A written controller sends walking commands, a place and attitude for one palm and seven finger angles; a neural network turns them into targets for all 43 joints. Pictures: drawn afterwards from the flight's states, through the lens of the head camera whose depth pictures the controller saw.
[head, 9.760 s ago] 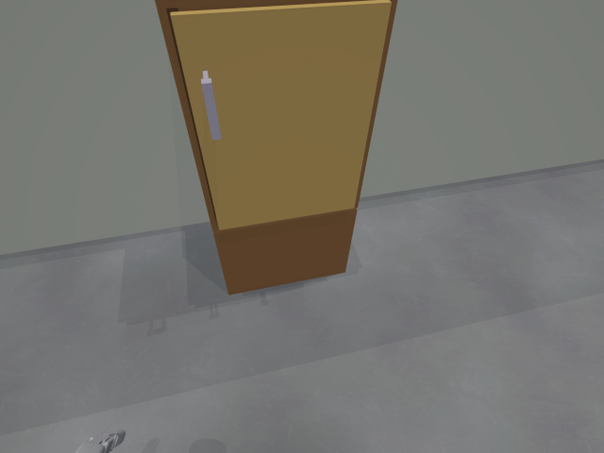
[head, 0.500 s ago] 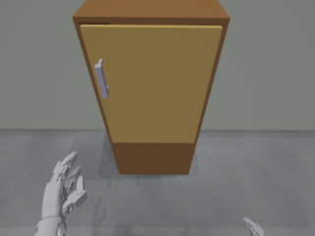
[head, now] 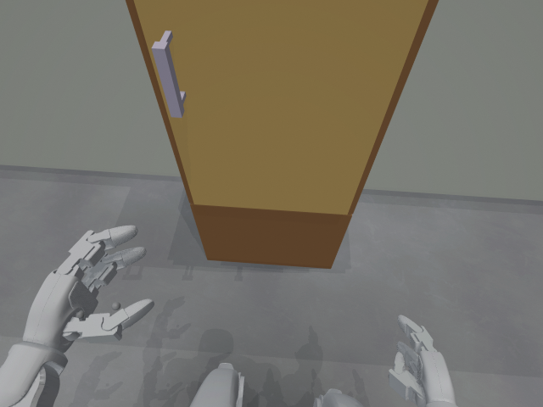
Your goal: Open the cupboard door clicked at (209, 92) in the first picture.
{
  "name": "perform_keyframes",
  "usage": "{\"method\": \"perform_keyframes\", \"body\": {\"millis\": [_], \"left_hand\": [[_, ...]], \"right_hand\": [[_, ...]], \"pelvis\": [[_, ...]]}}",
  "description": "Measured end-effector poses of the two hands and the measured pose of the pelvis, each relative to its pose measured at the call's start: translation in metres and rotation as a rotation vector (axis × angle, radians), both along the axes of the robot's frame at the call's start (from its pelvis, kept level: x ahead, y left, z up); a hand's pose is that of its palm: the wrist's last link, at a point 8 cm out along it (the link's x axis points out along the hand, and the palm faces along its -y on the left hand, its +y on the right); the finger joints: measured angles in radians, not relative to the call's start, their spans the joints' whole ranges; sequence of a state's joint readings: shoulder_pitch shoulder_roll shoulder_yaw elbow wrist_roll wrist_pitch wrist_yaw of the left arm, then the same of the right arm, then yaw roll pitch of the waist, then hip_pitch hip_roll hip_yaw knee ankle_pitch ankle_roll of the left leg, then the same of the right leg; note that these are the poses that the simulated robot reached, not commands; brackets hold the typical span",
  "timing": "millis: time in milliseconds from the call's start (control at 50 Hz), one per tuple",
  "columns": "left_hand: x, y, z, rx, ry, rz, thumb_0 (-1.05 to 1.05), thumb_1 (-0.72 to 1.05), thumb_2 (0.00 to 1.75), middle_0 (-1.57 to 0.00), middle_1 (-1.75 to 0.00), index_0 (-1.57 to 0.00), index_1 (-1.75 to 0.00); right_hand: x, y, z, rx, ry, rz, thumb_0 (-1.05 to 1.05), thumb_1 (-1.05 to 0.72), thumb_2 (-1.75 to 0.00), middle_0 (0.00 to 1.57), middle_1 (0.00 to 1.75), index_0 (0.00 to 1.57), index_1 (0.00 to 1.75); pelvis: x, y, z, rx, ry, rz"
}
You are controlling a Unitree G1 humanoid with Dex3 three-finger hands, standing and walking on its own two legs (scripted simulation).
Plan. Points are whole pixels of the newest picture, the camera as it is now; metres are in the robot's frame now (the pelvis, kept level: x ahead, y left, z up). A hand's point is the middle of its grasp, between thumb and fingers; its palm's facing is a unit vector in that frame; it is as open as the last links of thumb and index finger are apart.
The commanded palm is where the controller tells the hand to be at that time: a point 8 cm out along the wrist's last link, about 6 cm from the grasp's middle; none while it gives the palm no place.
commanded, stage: raise the hand with hooked fingers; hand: left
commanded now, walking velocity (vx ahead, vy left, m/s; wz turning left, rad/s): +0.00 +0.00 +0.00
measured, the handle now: (172, 75) +0.60 +0.23 +0.13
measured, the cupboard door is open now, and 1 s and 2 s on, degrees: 0 0 0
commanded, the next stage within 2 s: move the hooked fingers beside the handle in 1.38 s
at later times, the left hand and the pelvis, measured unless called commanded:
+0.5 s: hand (64, 254) +0.26 +0.27 +0.12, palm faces +0.03 -1.00 -0.06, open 13.2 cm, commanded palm +0.24 +0.32 +0.12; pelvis +0.01 +0.02 +0.03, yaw -1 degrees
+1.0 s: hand (42, 205) +0.31 +0.30 +0.15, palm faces +0.02 -1.00 -0.03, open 14.0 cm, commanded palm +0.27 +0.34 +0.15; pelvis +0.01 +0.02 +0.05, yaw -1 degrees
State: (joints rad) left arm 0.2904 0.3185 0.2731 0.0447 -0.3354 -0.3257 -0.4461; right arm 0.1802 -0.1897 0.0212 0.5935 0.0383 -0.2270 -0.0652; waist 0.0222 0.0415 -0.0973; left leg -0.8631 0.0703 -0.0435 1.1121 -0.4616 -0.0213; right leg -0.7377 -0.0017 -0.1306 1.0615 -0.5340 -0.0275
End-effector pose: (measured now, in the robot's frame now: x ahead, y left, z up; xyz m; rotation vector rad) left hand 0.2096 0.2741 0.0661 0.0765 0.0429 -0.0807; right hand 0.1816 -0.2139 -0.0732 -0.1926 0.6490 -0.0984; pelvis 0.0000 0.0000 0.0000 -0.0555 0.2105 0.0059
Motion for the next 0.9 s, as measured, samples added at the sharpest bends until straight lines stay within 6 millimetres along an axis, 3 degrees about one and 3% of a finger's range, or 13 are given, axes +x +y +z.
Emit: {"method": "perform_keyframes", "body": {"millis": [80,200,360,520,700,900], "left_hand": [[0.007,0.012,0.006,-0.035,0.094,0.044,0.0,0.17,0.58,-0.25,-0.77,-0.25,-0.77],[-0.001,0.038,0.03,-0.004,-0.041,0.193,0.0,0.03,0.52,-0.26,-0.86,-0.26,-0.86],[0.013,0.033,0.015,-0.022,0.01,0.057,0.0,-0.16,0.44,-0.27,-0.98,-0.27,-0.98],[0.031,0.053,0.061,-0.016,-0.127,0.118,-0.01,-0.34,0.36,-0.29,-1.1,-0.29,-1.1],[0.04,0.068,0.056,-0.039,0.001,0.121,-0.01,-0.46,0.31,-0.3,-1.18,-0.3,-1.18],[0.065,0.077,0.094,-0.026,-0.12,0.118,-0.02,-0.49,0.3,-0.3,-1.2,-0.3,-1.2]], "right_hand": [[-0.022,-0.003,0.007,0.016,0.044,-0.074,0.01,-0.91,-0.9,0.21,0.3,0.2,0.3],[-0.036,-0.019,0.015,-0.048,0.084,-0.081,0.01,-0.91,-0.9,0.2,0.3,0.2,0.3],[-0.028,-0.028,0.031,-0.12,0.046,-0.068,0.01,-0.91,-0.9,0.2,0.3,0.2,0.3],[-0.013,-0.008,0.053,-0.081,-0.045,-0.052,0.01,-0.91,-0.9,0.2,0.3,0.2,0.3],[-0.012,0.006,0.052,-0.056,-0.019,-0.013,0.01,-0.91,-0.9,0.2,0.3,0.2,0.3],[-0.028,-0.004,0.052,-0.072,0.027,-0.045,0.01,-0.91,-0.9,0.2,0.3,0.2,0.3]], "pelvis": [[0.008,0.004,0.013,0.016,-0.002,-0.023],[0.013,0.01,0.019,0.017,-0.008,-0.018],[0.008,0.018,0.022,0.007,-0.031,-0.008],[0.01,0.021,0.033,0.008,-0.071,-0.011],[0.008,0.024,0.04,0.009,-0.091,-0.006],[0.008,0.021,0.047,0.015,-0.117,-0.007]]}}
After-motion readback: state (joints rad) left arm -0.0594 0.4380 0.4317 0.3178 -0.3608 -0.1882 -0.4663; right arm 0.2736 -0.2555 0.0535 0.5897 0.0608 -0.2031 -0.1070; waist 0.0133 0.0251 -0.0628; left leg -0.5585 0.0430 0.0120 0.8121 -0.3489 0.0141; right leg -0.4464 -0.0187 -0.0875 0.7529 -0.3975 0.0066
